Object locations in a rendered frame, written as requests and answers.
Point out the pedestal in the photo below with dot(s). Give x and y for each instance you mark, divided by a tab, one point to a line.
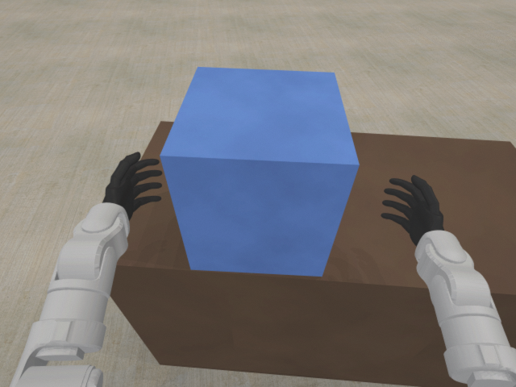
370	317

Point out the robot left forearm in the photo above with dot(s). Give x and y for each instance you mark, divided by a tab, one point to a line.
71	322

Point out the carton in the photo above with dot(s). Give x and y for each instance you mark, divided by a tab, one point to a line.
260	164

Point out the robot right forearm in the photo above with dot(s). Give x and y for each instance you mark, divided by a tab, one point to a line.
478	351

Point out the left robot hand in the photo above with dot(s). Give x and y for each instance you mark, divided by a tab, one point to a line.
121	190

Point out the right robot hand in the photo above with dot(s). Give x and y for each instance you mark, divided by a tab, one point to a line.
424	214

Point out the robot left upper arm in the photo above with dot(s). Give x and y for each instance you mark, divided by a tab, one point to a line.
62	376

